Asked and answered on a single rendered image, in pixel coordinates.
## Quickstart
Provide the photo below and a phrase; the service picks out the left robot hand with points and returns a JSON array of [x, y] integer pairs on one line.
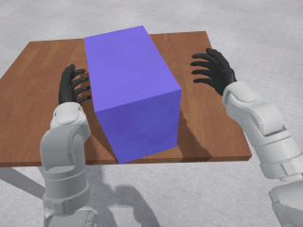
[[67, 92]]

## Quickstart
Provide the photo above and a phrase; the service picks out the robot left forearm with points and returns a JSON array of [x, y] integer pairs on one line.
[[63, 162]]

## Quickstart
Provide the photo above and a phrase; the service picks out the right robot hand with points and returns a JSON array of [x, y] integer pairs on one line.
[[220, 73]]

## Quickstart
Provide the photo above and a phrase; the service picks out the robot left upper arm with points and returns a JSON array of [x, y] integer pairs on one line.
[[81, 218]]

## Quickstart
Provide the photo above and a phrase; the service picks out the robot right forearm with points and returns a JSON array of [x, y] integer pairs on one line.
[[280, 157]]

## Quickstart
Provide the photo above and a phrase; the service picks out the table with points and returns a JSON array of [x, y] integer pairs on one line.
[[29, 95]]

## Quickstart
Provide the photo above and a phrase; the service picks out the robot right upper arm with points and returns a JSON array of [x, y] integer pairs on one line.
[[287, 202]]

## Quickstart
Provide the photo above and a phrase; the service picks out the carton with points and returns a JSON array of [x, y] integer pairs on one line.
[[135, 96]]

